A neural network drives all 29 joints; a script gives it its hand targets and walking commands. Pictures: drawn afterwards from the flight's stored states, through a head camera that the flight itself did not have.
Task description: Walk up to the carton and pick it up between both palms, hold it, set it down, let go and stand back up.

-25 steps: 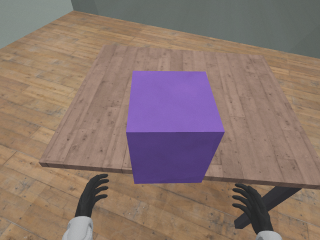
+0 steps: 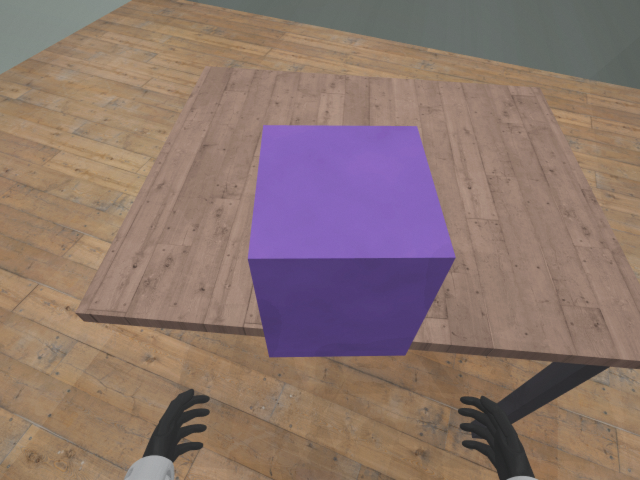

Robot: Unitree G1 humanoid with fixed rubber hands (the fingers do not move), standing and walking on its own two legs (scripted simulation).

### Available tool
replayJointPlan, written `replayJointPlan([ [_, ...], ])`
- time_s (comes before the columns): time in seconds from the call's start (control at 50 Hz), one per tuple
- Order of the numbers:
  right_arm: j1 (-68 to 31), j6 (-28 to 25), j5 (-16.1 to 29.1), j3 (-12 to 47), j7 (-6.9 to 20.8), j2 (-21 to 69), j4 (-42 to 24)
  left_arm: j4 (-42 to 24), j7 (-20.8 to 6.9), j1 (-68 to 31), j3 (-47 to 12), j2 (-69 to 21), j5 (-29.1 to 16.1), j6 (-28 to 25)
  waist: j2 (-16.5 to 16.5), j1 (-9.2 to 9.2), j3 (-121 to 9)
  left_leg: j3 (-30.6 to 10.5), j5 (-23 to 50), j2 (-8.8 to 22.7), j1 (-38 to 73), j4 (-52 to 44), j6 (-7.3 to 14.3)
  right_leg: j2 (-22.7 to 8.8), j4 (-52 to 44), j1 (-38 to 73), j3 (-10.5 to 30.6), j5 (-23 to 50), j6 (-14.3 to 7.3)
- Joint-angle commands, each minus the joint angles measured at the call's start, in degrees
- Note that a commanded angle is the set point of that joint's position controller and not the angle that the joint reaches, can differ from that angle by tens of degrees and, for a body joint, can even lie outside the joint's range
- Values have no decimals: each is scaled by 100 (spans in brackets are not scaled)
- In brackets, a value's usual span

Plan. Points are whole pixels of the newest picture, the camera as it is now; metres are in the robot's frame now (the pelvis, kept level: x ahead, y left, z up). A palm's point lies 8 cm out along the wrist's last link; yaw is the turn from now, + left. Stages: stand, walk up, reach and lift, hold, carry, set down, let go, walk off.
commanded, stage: let go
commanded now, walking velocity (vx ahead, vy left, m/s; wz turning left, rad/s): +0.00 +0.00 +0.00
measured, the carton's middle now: (339, 248) +0.39 +0.00 +0.05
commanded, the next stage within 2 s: stand in 0.22 s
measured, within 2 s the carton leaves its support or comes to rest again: neither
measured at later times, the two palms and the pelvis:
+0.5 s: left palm out of the picture +0.05 +0.24 -0.13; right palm out of the picture +0.05 -0.24 -0.13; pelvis +0.00 +0.00 -0.01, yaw +2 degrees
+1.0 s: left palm out of the picture -0.08 +0.21 -0.16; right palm out of the picture -0.08 -0.19 -0.15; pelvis -0.03 +0.01 -0.01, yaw +3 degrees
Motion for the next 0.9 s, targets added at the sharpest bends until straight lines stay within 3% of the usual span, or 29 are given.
replayJointPlan([
  [0.0,-530,-197,-69,-324,-53,-630,-504,-793,-72,-555,228,768,11,-61,-107,50,-920,21,1922,-311,1311,176,-2,107,-352,-1003,-210,2325,58],
  [0.02,-486,-197,-75,-297,-61,-670,-396,-863,-69,-623,234,796,34,-65,-32,-11,-975,28,2018,-297,1328,231,0,95,-338,-1071,-204,2348,37],
  [0.1,-642,-218,-94,-305,-57,-658,-182,-852,-101,-690,278,866,26,9,33,71,-1053,35,2033,-326,1372,303,-33,95,-305,-1048,-226,2342,57],
  [0.2,-813,-182,-63,-297,-93,-779,-8,-806,-116,-739,257,870,17,137,107,24,-1003,55,2106,-313,1487,327,-48,155,-323,-1097,-253,2276,4],
  [0.22,470,610,-526,-335,-142,-863,563,320,-170,378,462,1069,552,-183,317,-23,-1393,-536,3441,681,567,637,159,-456,418,-308,-40,2011,18],
  [0.24,708,940,-537,-355,-143,-867,609,436,-179,692,518,1129,515,-258,255,44,-1190,-580,3205,691,71,640,222,-536,277,-70,22,1700,33],
  [0.26,674,1055,-560,-359,-127,-911,527,528,-203,635,539,1255,428,-287,95,26,-1039,-495,2487,520,-105,714,168,-525,300,-138,88,1839,6],
  [0.28,576,1123,-549,-339,-113,-870,505,588,-246,662,485,1044,409,-323,128,78,-1113,-459,2320,459,7,750,198,-533,404,-173,74,2267,-20],
  [0.3,612,1167,-524,-352,-108,-879,506,662,-278,599,464,989,372,-351,-27,89,-1000,-453,1967,406,-216,671,179,-508,385,-253,108,2036,-35],
  [0.32,600,1221,-502,-331,-88,-842,524,709,-310,428,433,962,391,-336,94,30,-802,-398,1573,398,-282,665,169,-543,309,-449,166,1968,-93],
  [0.34,577,1259,-497,-335,-85,-785,554,785,-296,480,454,994,369,-319,-112,46,-599,-471,1164,373,-476,595,154,-520,219,-589,163,1488,-101],
  [0.38,611,1249,-494,-358,-123,-786,657,984,-249,461,461,1020,405,-333,144,29,-195,-567,907,377,-642,528,173,-567,129,-865,287,1239,-201],
  [0.42,650,1245,-489,-391,-94,-809,722,1146,-271,467,431,973,395,-334,-52,23,-54,-592,874,374,-923,484,198,-553,135,-789,247,1281,-207],
  [0.44,603,1226,-490,-398,-114,-842,753,1187,-261,427,429,953,363,-353,120,20,54,-585,809,371,-860,527,206,-578,129,-937,260,1309,-239],
  [0.52,1070,1254,-479,-344,-108,-624,1217,1676,-206,752,390,922,324,-381,-106,6,319,-680,721,375,-914,371,225,-532,-90,-934,227,859,-237],
  [0.56,1356,1300,-467,-325,-153,-584,1465,1928,-192,952,386,957,336,-361,116,-25,269,-675,827,354,-629,420,240,-530,-85,-1046,275,1012,-285],
  [0.6,1493,1325,-460,-228,-172,-362,1644,2139,-190,1101,375,919,317,-360,345,-9,401,-679,578,294,-846,282,261,-541,-76,-937,320,682,-289],
  [0.64,1616,1329,-445,-226,-183,-390,1790,2227,-169,1067,324,748,303,-343,130,-48,303,-733,538,300,-703,273,248,-499,-75,-1008,257,552,-292],
  [0.76,1778,1304,-432,-188,-232,-374,2184,2817,-107,1424,263,574,273,-264,213,18,327,-842,154,283,-810,32,306,-454,-37,-889,177,296,-218],
  [0.82,1785,1305,-414,-141,-245,-249,2319,2961,-92,1359,238,459,287,-253,-43,-6,467,-814,237,262,-916,36,272,-468,-94,-870,153,280,-201],
  [0.88,1747,1328,-433,-89,-270,-97,2426,3150,-73,1493,210,450,281,-221,106,16,596,-859,-243,238,-974,-44,265,-431,-144,-1048,155,-25,-154],
])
